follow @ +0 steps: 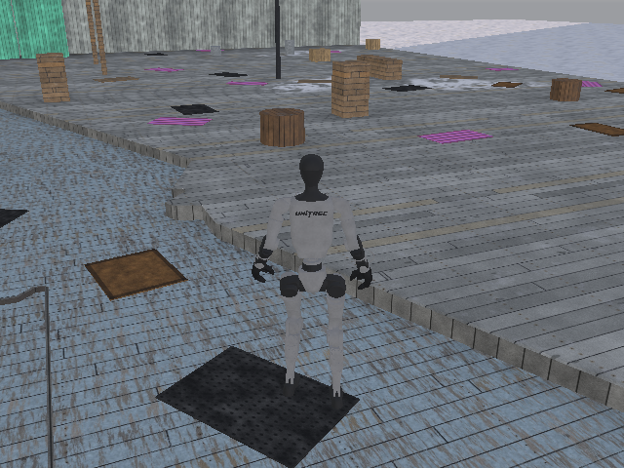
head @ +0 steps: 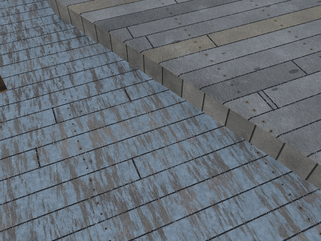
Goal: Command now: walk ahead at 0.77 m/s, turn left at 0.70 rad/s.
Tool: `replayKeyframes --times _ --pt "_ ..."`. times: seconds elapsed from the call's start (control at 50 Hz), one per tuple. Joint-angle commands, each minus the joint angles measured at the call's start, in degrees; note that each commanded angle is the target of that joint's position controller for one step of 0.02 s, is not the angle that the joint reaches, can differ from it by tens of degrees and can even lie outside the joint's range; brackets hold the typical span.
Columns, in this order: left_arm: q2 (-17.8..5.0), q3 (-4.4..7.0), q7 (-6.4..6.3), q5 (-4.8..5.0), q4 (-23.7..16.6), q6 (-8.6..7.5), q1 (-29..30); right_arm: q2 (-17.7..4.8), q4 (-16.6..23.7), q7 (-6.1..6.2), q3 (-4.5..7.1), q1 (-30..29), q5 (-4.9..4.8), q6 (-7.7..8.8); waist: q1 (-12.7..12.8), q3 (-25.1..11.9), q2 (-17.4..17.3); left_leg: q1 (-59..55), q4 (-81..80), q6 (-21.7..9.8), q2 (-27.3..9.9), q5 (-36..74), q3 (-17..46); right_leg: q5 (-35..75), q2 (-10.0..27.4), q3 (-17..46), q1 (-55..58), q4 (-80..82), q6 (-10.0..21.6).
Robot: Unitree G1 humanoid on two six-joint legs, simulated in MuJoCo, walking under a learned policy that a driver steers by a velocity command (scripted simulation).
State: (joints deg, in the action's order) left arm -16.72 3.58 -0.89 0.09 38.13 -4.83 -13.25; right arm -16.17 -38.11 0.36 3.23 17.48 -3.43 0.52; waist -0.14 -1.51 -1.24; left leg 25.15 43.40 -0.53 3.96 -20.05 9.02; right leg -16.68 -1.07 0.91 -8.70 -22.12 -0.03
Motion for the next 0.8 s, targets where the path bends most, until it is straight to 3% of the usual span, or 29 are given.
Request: replayKeyframes --times 0.02,0.04,0.08,0.14,0.22,0.24,0.26,0.28,0.3,0.32,0.34,0.36,0.38,0.4,0.42,0.44,0.46,0.48,0.5,0.54,0.56,0.58,0.6,0.64,0.68,0.7,0.74,0.78,0.8 --pt "-7.1 2.29 -0.74 -0.39 -1.7 -0.64 -4.4 -5.6 9.2 -1.21 0.66 -9.7 0.36 2.49 4.5 3.6 9.5 37.4 20.7 0.5 -8.6 -0.5 -2.0 -16.2 23.5 22.3 21.7 10.4 9.6" --pt "-6.7 1.96 -0.65 -0.41 -1.3 -0.64 -5.3 -5.2 8.8 -1.44 0.56 -9.0 1.12 2.05 4.6 4.1 7.7 38.0 24.4 0.7 -9.4 1.0 -2.9 -11.5 21.7 17.8 21.1 10.4 8.5" --pt "-7.2 1.68 -0.51 -0.77 0.1 -0.81 -6.7 -3.8 9.4 -2.35 -0.02 -10.1 1.58 1.86 4.7 6.6 5.5 37.5 28.7 0.9 -10.8 5.7 -4.2 -3.5 19.0 9.6 16.7 12.0 7.8" --pt "-7.7 1.45 -0.14 -1.11 1.9 -1.08 -5.7 -3.0 11.0 -3.18 -0.73 -12.8 1.0 1.63 3.6 10.1 7.2 33.7 26.5 1.9 -12.4 12.2 -5.6 3.0 16.6 0.0 9.6 14.9 7.2" --pt "-8.9 1.8 0.32 -0.46 4.2 -0.96 -7.2 -1.8 12.0 -4.67 -1.72 -19.8 1.0 1.98 5.0 14.3 3.4 23.2 10.2 -1.5 -11.3 18.5 -12.7 10.9 14.8 -10.4 6.1 18.7 5.3" --pt "-10.3 2.07 0.51 -0.39 4.6 -0.83 -6.8 -1.7 12.0 -5.02 -1.73 -19.7 0.87 2.16 4.2 14.1 3.7 18.5 6.5 -3.3 -9.9 18.1 -14.7 20.2 15.0 -12.4 6.4 17.8 4.9" --pt "-11.8 2.39 0.61 -0.43 5.0 -0.59 -7.1 -2.9 11.7 -5.08 -1.19 -19.3 0.74 2.22 3.0 12.2 5.2 14.2 5.2 -4.9 -6.9 16.4 -17.7 39.6 15.2 -13.8 9.0 14.4 4.7" --pt "-13.7 2.79 0.51 -0.45 5.3 -0.1 -7.5 -4.5 11.8 -4.93 -0.4 -17.5 0.48 2.11 0.8 9.1 8.4 10.2 5.5 -6.2 -3.9 13.2 -19.7 59.9 16.1 -14.4 12.3 8.8 4.4" --pt "-15.4 3.18 0.39 -0.56 5.2 0.61 -7.1 -7.2 10.8 -4.7 0.92 -11.7 0.01 1.87 -3.5 4.4 11.0 3.2 6.1 -7.6 -1.1 9.1 -21.0 74.2 16.8 -15.0 14.0 -0.6 4.2" --pt "-16.7 3.59 0.36 -0.4 4.6 0.99 -6.0 -11.3 8.3 -4.38 3.0 -0.6 -0.32 1.33 -9.7 -2.3 12.4 -11.9 5.4 -9.5 1.6 7.2 -21.3 81.1 17.4 -14.8 10.1 -13.9 4.0" --pt "-15.8 3.17 0.06 0.11 2.9 0.26 -4.5 -16.4 4.2 -3.43 5.91 13.4 -0.27 0.16 -16.6 -8.5 9.0 -35.1 0.0 -12.0 1.7 10.3 -15.7 70.8 14.9 -14.0 -3.6 -32.2 1.8" --pt "-3.9 -0.05 0.48 -1.01 -0.7 -1.49 -10.3 -22.2 3.2 -2.41 6.77 11.3 0.17 -0.12 -6.9 -10.0 -15.5 -53.3 -8.6 -20.3 -10.8 -0.1 13.8 -4.3 2.1 -11.0 -29.0 -60.1 -2.3" --pt "-5.7 -1.19 0.87 0.39 -3.4 -4.47 -9.9 -19.5 6.5 -2.64 5.28 11.0 1.46 1.3 -6.7 -26.6 -12.8 -59.7 -22.4 -26.3 -19.9 -24.9 43.4 -12.7 -1.3 6.5 -36.4 -69.3 -0.8" --pt "-10.9 0.1 0.82 2.27 -5.2 -5.59 1.0 -14.4 5.5 -2.82 4.29 12.4 2.06 2.33 -10.5 -19.6 -4.2 -53.0 -27.3 -20.2 -18.2 -24.6 40.7 -5.8 1.6 9.0 -38.5 -66.0 1.3" --pt "-8.7 -0.52 0.31 2.88 -7.2 -5.96 3.9 -15.1 4.0 -2.86 4.32 11.6 2.51 3.37 -7.5 -9.2 -0.6 -42.7 -29.1 -18.8 -17.2 -18.0 37.1 -4.5 2.6 7.5 -39.6 -62.3 1.5" --pt "-7.3 -0.98 -0.25 1.21 -6.2 -5.87 3.7 -13.4 4.1 -2.76 3.69 7.5 2.59 4.06 -4.0 -4.8 5.1 -33.1 -28.1 -17.5 -15.4 -10.6 30.9 -2.6 5.4 7.6 -36.0 -57.4 1.7" --pt "-7.0 -0.93 -0.08 -0.04 -5.2 -5.29 1.0 -12.5 5.0 -2.8 3.27 3.9 3.16 4.43 -0.6 -2.2 3.8 -22.7 -24.6 -17.2 -11.5 2.3 22.1 -1.9 7.0 8.2 -29.2 -53.7 2.0" --pt "-6.6 -0.66 0.27 -0.07 -4.4 -4.1 -1.5 -10.4 5.7 -2.53 2.55 0.4 3.66 4.15 2.4 -0.8 1.5 -18.5 -27.7 -17.8 -9.8 -2.0 20.4 -1.2 7.3 8.2 -28.0 -52.5 1.3" --pt "-7.6 -0.4 0.43 -0.01 -4.1 -3.26 -1.8 -9.8 5.9 -2.26 2.42 -1.0 3.37 4.23 3.0 0.8 -0.5 -14.1 -30.2 -18.9 -9.9 -2.8 21.1 -0.8 7.5 8.1 -27.3 -49.7 0.4" --pt "-6.9 -0.58 0.43 -0.62 -4.7 -1.99 1.1 -8.0 5.0 -1.55 1.7 -0.3 2.04 4.56 2.7 6.0 0.4 -6.9 -32.6 -18.8 -8.8 -0.2 17.5 0.7 7.8 6.6 -27.3 -43.2 -1.9" --pt "-6.4 -0.87 0.38 -1.52 -6.1 -2.09 5.0 -7.7 4.4 -0.96 1.51 0.6 1.47 4.58 1.5 8.4 1.9 -3.6 -33.2 -17.8 -6.6 3.6 13.4 4.5 7.2 4.9 -26.2 -37.3 -2.7" --pt "-5.2 -1.13 0.4 -2.11 -7.4 -2.28 8.9 -7.9 3.8 -0.34 1.39 0.8 1.7 4.47 0.5 9.5 1.3 -1.5 -34.0 -16.8 -4.9 5.4 11.7 11.1 5.7 3.3 -25.4 -32.1 -3.6" --pt "-4.2 -1.49 0.72 -1.96 -8.3 -2.67 11.7 -8.6 3.2 0.14 1.66 0.8 1.8 4.27 -0.5 10.0 -1.8 0.8 -32.8 -16.1 -3.7 8.0 10.4 17.3 4.6 2.9 -22.7 -25.6 -4.0" --pt "-2.9 -1.78 1.4 -1.27 -10.0 -3.3 16.8 -9.3 1.8 0.43 2.09 3.2 1.15 3.84 -3.6 8.8 -1.7 2.4 -32.2 -13.2 -2.5 8.1 8.8 24.6 1.5 0.8 -15.3 -15.2 -4.4" --pt "-4.8 -0.73 1.56 0.35 -10.9 -3.77 18.6 -10.5 0.6 0.73 2.71 4.9 0.43 3.9 -4.4 7.0 -2.8 -1.1 -30.9 -11.8 -4.3 4.5 13.0 27.9 0.4 3.5 -10.7 -9.5 -4.6" --pt "-5.9 -0.29 1.7 1.0 -10.6 -3.81 18.0 -9.7 -0.3 1.03 2.5 5.2 0.58 4.01 -4.1 6.7 -4.2 -6.5 -29.8 -11.5 -5.9 5.7 12.7 29.1 1.5 4.0 -12.4 -7.6 -4.3" --pt "-7.1 0.3 1.98 1.39 -9.7 -3.9 16.1 -8.8 -2.3 1.43 2.39 6.5 1.36 3.44 -3.5 6.2 -6.4 -17.9 -26.6 -11.0 -9.6 15.8 12.5 27.0 3.1 3.3 -15.3 -6.3 -2.7" --pt "-10.6 2.4 1.44 1.81 -6.9 -3.38 4.7 -10.2 -2.3 0.64 2.61 5.3 3.6 2.39 2.1 -0.4 -8.5 -26.0 -13.7 -9.9 -11.0 46.4 10.0 16.2 0.6 -1.0 -8.0 -8.8 1.1" --pt "-11.9 3.07 0.97 2.04 -5.0 -2.56 -6.0 -9.6 -1.6 0.18 1.94 2.7 4.84 2.08 8.6 -6.5 -8.3 -21.9 0.9 -8.2 -9.1 54.5 6.5 12.4 1.3 -2.3 4.4 -11.1 3.2"
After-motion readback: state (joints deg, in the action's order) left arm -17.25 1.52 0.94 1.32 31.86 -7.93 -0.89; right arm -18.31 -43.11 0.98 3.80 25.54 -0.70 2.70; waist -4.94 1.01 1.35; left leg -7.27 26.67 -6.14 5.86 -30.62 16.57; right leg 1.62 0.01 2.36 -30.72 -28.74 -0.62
